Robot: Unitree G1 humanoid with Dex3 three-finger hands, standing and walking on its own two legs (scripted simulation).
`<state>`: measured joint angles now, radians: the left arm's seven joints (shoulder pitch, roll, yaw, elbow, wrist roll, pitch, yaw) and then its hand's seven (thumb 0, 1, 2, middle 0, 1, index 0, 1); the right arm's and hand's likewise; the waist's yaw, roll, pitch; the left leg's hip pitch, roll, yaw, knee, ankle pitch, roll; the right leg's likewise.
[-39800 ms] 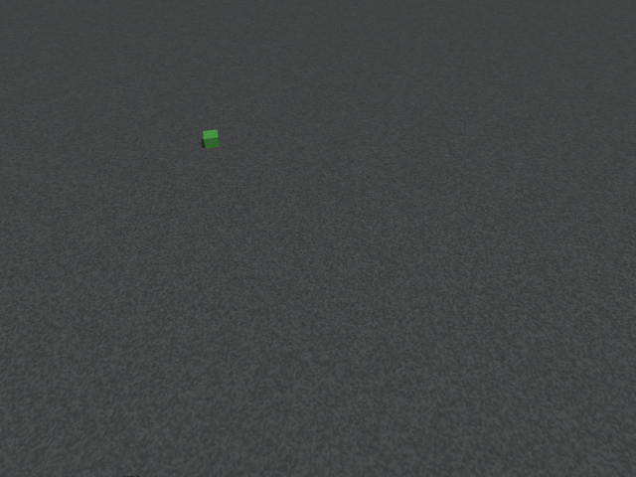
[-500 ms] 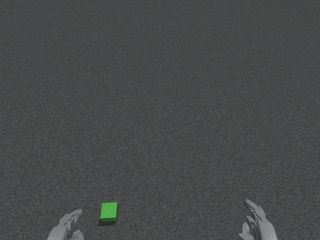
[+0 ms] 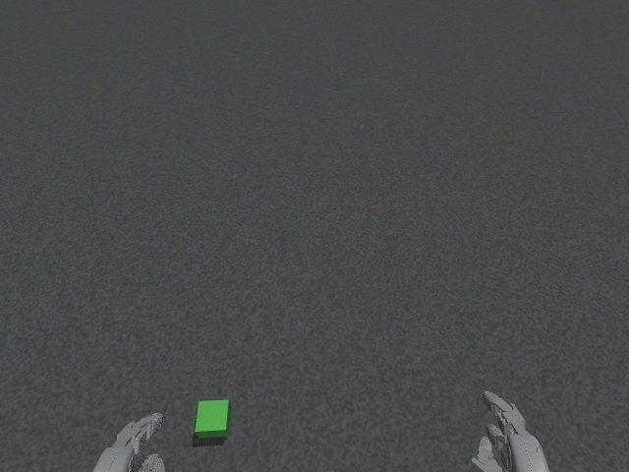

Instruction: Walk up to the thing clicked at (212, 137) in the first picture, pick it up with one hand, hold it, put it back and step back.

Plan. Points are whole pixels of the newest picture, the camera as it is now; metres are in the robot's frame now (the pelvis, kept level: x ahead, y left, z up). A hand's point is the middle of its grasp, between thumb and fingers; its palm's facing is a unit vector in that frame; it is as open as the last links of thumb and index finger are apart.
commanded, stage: stand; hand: left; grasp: from above
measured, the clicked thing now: (214, 418) +0.44 +0.27 -0.68
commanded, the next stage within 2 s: none
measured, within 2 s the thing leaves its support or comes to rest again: neither
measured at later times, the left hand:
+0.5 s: hand out of the picture +0.07 +0.25 -0.11, palm faces +0.04 -0.95 -0.31, open 7.4 cm
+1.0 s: hand out of the picture +0.02 +0.26 -0.10, palm faces +0.04 -0.94 -0.33, open 7.4 cm
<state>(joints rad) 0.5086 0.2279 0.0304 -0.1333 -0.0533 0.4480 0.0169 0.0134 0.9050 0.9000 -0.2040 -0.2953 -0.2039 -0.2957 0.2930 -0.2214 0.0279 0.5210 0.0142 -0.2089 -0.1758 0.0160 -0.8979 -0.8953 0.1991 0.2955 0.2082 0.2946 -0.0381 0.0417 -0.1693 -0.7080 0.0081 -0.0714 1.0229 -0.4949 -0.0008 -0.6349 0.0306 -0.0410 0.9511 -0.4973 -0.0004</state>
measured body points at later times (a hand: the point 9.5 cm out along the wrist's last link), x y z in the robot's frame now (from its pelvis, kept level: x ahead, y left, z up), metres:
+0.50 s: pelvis -0.01 +0.02 +0.05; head +0.00 +0.02 +0.50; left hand +0.07 +0.30 -0.08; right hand +0.08 -0.26 -0.08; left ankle +0.01 +0.12 -0.68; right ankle -0.01 -0.12 -0.68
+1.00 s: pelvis -0.02 +0.02 +0.07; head -0.02 +0.02 +0.52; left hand +0.02 +0.31 -0.08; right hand +0.05 -0.26 -0.07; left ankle +0.01 +0.12 -0.68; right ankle -0.01 -0.12 -0.68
